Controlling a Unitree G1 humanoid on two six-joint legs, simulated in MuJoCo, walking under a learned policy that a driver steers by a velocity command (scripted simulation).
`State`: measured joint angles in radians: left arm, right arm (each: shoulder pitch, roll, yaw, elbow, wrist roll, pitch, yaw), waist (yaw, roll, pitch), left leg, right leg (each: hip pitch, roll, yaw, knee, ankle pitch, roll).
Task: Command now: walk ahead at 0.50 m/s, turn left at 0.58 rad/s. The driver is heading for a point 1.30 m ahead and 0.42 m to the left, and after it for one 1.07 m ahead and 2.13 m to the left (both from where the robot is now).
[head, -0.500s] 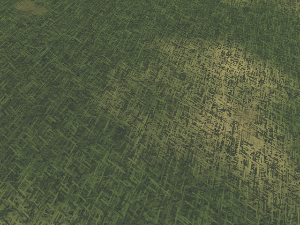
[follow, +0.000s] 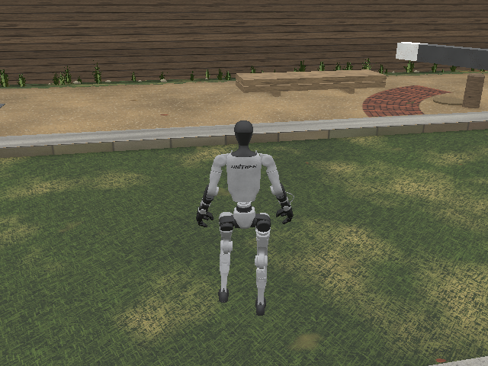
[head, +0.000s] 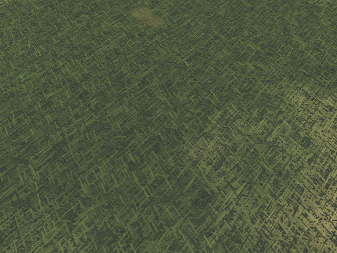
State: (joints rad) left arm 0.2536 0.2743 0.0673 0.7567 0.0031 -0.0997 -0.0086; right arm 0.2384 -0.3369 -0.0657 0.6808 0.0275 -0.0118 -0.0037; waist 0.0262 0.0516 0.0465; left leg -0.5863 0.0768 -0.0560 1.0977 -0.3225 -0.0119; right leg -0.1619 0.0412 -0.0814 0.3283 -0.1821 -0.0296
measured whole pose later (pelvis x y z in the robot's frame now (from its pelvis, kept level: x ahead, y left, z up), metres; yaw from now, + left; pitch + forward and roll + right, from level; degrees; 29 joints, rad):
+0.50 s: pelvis +0.27 +0.09 +0.00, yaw +18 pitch +1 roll -1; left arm 0.12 0.33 0.05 0.71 0.01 -0.10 -0.01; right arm 0.31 -0.30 -0.05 0.64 0.00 -0.04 0.02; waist -0.04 -0.03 0.07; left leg -0.24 -0.10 -0.06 0.39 -0.17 0.10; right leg -0.61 -0.09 0.07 1.02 -0.25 0.04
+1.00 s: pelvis +0.56 +0.14 +0.00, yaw +32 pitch +1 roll -2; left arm 0.31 0.27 0.05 0.80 0.00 -0.10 -0.02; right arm 0.23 -0.31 -0.05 0.67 0.01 -0.04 0.00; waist 0.04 0.04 0.03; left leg -0.56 0.05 -0.07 1.03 -0.32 0.00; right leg -0.17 0.05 -0.03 0.34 -0.19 -0.04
